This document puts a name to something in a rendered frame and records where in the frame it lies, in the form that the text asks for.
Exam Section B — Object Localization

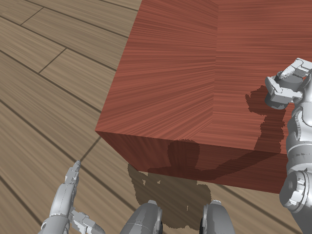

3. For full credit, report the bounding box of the can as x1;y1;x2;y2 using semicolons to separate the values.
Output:
265;71;303;110

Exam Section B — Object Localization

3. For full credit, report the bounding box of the right robot arm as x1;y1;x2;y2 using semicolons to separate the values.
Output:
279;102;312;234

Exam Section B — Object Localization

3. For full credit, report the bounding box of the right robot hand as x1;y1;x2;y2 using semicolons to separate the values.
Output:
265;58;312;107

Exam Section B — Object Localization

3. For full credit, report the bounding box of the left robot arm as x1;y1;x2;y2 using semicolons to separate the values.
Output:
38;215;70;234

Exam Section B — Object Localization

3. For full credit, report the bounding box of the left robot hand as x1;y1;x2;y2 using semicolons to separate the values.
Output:
49;160;105;234

